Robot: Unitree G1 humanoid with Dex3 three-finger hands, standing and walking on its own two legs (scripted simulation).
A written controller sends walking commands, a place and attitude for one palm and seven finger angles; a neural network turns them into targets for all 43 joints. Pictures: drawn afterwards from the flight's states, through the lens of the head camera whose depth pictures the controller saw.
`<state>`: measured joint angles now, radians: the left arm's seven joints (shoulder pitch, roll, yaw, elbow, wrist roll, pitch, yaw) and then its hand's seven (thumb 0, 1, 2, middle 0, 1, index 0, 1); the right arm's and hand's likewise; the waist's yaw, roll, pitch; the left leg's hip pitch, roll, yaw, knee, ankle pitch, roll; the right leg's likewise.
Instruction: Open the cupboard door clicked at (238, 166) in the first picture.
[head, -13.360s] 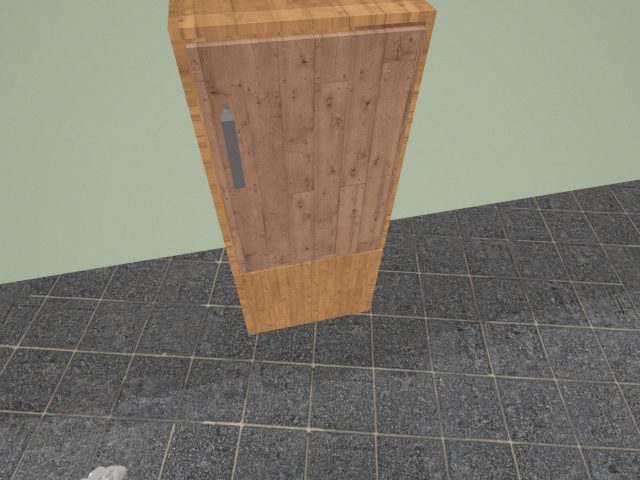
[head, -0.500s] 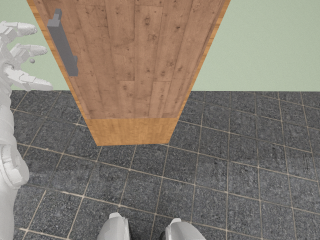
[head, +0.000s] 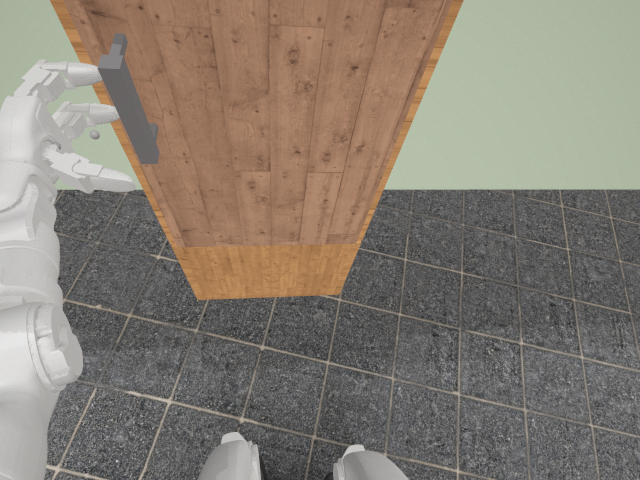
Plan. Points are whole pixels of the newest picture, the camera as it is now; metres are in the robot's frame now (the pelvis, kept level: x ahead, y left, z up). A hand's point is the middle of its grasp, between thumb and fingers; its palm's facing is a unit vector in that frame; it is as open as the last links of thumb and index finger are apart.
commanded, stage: slide the fingers in behind the handle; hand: left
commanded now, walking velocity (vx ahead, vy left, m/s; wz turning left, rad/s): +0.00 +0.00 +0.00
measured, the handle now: (135, 104) +0.55 +0.19 +0.10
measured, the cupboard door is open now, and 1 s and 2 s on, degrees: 0 0 2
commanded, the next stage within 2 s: close the thumb around the handle in 0.88 s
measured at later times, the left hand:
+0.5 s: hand (130, 136) +0.50 +0.19 +0.10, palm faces +0.01 -1.00 +0.01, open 14.0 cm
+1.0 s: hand (136, 138) +0.49 +0.18 +0.10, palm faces +0.02 -1.00 +0.00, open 14.0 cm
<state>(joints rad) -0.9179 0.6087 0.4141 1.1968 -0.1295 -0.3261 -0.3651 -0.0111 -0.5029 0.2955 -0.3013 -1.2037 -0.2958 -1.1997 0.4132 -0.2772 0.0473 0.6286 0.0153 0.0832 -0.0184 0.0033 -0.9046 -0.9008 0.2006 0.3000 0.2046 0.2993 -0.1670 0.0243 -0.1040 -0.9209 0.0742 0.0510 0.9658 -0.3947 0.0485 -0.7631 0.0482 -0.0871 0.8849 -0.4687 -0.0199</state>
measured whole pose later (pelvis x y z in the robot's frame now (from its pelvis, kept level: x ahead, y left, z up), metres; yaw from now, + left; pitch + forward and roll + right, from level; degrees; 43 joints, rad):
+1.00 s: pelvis -0.01 -0.01 +0.00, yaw +1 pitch +18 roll -3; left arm -0.91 0.50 0.37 1.19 -0.11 -0.37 -0.25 -0.01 -0.50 0.30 -0.30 -1.20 -0.30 -1.20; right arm 0.41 -0.28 0.03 0.65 0.01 0.06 -0.01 0.00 -0.91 -0.90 0.20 0.30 0.20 0.30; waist -0.16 0.03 -0.11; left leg -0.90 0.07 0.05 0.95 -0.37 0.03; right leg -0.75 0.05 -0.09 0.90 -0.47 -0.04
